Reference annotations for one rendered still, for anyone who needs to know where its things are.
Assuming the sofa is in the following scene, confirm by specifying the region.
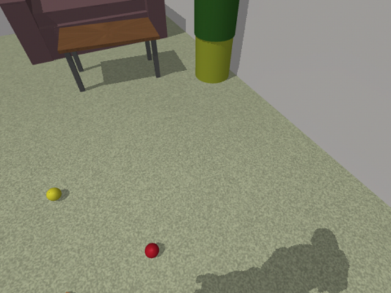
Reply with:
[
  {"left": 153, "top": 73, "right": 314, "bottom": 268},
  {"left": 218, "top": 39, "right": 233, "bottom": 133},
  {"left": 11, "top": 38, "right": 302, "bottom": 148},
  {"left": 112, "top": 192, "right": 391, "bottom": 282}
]
[{"left": 0, "top": 0, "right": 167, "bottom": 65}]

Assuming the potted plant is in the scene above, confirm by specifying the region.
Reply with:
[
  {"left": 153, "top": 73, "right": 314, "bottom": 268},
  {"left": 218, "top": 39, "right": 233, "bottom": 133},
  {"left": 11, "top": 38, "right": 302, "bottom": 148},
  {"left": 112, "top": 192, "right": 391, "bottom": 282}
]
[{"left": 194, "top": 0, "right": 239, "bottom": 84}]

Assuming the coffee table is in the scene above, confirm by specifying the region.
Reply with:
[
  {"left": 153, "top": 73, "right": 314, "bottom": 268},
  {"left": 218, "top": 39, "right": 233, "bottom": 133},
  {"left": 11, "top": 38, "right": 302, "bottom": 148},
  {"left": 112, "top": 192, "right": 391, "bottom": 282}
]
[{"left": 57, "top": 17, "right": 161, "bottom": 92}]

